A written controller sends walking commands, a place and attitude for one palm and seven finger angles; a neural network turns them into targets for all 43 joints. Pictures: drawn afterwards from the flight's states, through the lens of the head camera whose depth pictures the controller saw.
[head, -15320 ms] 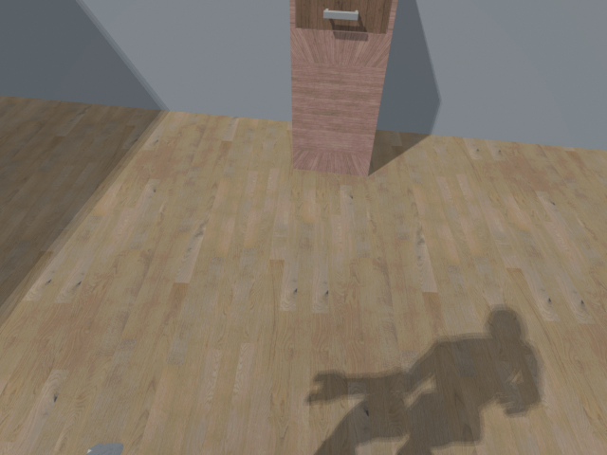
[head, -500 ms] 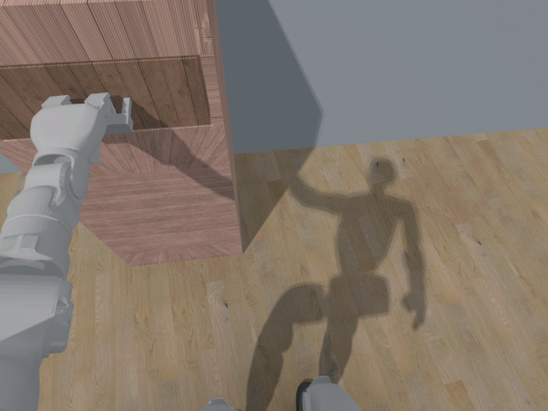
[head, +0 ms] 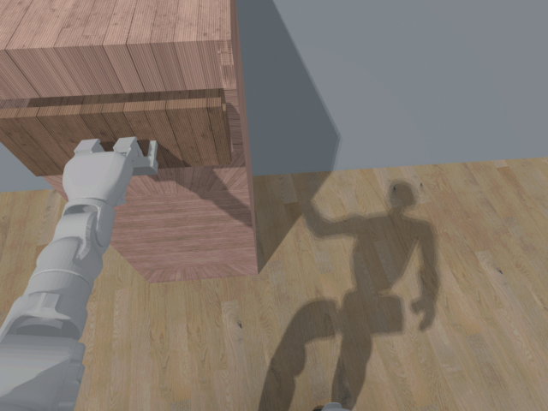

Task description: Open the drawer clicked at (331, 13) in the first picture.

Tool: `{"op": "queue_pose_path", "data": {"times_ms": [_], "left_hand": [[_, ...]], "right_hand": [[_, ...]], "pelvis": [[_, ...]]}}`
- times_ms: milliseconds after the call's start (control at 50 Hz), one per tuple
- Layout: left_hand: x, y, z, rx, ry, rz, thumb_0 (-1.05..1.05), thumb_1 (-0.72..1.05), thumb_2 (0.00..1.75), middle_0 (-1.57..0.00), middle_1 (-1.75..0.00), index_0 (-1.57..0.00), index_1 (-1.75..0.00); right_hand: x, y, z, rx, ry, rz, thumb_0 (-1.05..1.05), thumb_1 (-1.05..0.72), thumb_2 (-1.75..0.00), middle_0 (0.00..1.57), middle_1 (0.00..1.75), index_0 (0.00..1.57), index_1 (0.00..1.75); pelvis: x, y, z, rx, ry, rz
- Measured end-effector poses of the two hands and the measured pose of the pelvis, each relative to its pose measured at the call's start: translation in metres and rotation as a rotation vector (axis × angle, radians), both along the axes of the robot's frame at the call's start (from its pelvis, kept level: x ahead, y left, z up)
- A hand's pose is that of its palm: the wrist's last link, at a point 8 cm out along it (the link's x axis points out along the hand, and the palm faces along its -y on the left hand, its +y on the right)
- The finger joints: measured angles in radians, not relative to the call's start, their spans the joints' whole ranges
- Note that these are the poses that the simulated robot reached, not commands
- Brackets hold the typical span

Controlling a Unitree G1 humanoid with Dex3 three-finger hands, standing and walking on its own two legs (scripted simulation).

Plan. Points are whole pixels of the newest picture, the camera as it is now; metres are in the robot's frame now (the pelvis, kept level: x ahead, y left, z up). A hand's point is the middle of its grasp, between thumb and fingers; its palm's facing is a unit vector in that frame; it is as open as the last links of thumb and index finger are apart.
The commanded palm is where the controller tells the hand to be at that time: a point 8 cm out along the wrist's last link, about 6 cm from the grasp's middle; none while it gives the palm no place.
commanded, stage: pull the drawer open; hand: left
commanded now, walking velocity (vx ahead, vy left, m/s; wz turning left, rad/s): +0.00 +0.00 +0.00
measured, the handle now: (116, 158) +0.49 +0.26 +0.04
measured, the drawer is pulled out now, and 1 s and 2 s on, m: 0.03 0.07 0.19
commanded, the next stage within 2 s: none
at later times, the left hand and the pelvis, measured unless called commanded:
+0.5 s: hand (115, 196) +0.43 +0.25 +0.02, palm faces -0.07 +0.00 -1.00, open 5.7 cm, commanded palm +0.42 +0.25 +0.07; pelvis -0.03 -0.01 -0.01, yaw +1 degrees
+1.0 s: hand (112, 214) +0.40 +0.25 +0.02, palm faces -0.02 -0.04 -1.00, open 5.8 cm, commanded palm +0.35 +0.26 +0.07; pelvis -0.02 +0.00 +0.00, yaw -1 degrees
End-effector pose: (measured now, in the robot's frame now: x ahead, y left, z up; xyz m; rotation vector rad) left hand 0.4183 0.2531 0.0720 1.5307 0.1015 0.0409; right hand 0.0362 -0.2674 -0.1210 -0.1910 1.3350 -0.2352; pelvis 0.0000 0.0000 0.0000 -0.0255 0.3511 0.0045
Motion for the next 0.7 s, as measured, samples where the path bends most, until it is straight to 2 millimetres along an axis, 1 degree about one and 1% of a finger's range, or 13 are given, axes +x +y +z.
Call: {"op": "queue_pose_path", "data": {"times_ms": [60, 120, 180, 220, 260, 320, 480, 560, 640, 700], "left_hand": [[-0.004, 0.0, 0.0, 0.008, -0.005, -0.004, 0.01, 0.74, 0.8, -0.3, -1.35, -0.35, -1.34], [-0.004, 0.0, 0.0, 0.019, 0.0, -0.005, 0.0, 0.72, 0.81, -0.32, -1.35, -0.36, -1.35], [-0.003, 0.0, 0.001, 0.03, 0.011, 0.002, 0.0, 0.71, 0.82, -0.34, -1.35, -0.37, -1.35], [-0.002, -0.001, 0.002, 0.033, 0.018, 0.01, 0.0, 0.71, 0.82, -0.35, -1.35, -0.37, -1.35], [-0.002, -0.001, 0.002, 0.033, 0.024, 0.015, 0.0, 0.71, 0.82, -0.35, -1.34, -0.38, -1.35], [-0.001, -0.002, 0.003, 0.033, 0.031, 0.019, 0.0, 0.71, 0.82, -0.35, -1.34, -0.38, -1.35], [-0.001, -0.002, 0.002, 0.036, 0.03, 0.019, 0.0, 0.71, 0.82, -0.35, -1.34, -0.38, -1.35], [-0.001, -0.002, 0.002, 0.04, 0.029, 0.019, 0.0, 0.71, 0.82, -0.35, -1.34, -0.37, -1.35], [-0.001, -0.002, 0.002, 0.041, 0.031, 0.019, 0.0, 0.71, 0.82, -0.35, -1.33, -0.37, -1.35], [-0.001, -0.002, 0.003, 0.042, 0.033, 0.02, 0.0, 0.71, 0.82, -0.35, -1.33, -0.37, -1.35]], "right_hand": [[0.014, 0.0, 0.0, -0.005, -0.027, 0.031, 0.01, -0.91, -0.9, 0.2, 0.3, 0.2, 0.3], [0.023, -0.002, -0.001, -0.016, -0.04, 0.059, 0.01, -0.91, -0.9, 0.2, 0.3, 0.2, 0.3], [0.025, -0.005, -0.001, -0.025, -0.056, 0.066, 0.01, -0.91, -0.9, 0.2, 0.3, 0.2, 0.3], [0.022, -0.007, -0.002, -0.028, -0.061, 0.064, 0.01, -0.91, -0.9, 0.2, 0.3, 0.2, 0.3], [0.016, -0.009, -0.002, -0.031, -0.059, 0.059, 0.01, -0.91, -0.9, 0.2, 0.3, 0.2, 0.3], [0.001, -0.012, -0.003, -0.036, -0.043, 0.047, 0.01, -0.91, -0.9, 0.2, 0.3, 0.2, 0.3], [-0.051, -0.02, -0.004, -0.051, 0.049, 0.0, 0.01, -0.91, -0.9, 0.2, 0.3, 0.2, 0.3], [-0.074, -0.022, -0.004, -0.056, 0.088, -0.02, 0.01, -0.91, -0.9, 0.2, 0.3, 0.2, 0.3], [-0.088, -0.022, -0.004, -0.06, 0.107, -0.033, 0.01, -0.91, -0.9, 0.2, 0.3, 0.2, 0.3], [-0.092, -0.022, -0.003, -0.062, 0.105, -0.041, 0.01, -0.91, -0.9, 0.2, 0.3, 0.2, 0.3]], "pelvis": [[-0.001, -0.001, 0.0, -0.001, -0.012, 0.014], [-0.005, -0.003, -0.002, 0.001, -0.015, 0.026], [-0.009, -0.005, -0.003, 0.002, -0.014, 0.032], [-0.012, -0.006, -0.004, 0.003, -0.014, 0.034], [-0.015, -0.008, -0.004, 0.005, -0.014, 0.032], [-0.02, -0.01, -0.005, 0.007, -0.012, 0.03], [-0.031, -0.013, -0.009, 0.01, -0.006, 0.022], [-0.036, -0.013, -0.01, 0.011, -0.001, 0.019], [-0.04, -0.013, -0.011, 0.012, 0.001, 0.016], [-0.042, -0.012, -0.011, 0.011, 0.002, 0.012]]}}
